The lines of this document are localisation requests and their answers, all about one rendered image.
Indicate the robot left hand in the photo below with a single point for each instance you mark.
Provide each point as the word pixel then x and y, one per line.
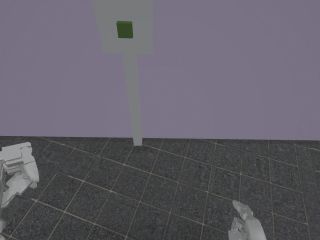
pixel 17 159

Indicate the panel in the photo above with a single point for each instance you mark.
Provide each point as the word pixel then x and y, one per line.
pixel 140 13

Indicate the robot right hand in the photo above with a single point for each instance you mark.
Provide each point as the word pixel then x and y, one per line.
pixel 251 229

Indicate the button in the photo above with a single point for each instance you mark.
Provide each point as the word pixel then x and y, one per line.
pixel 125 29

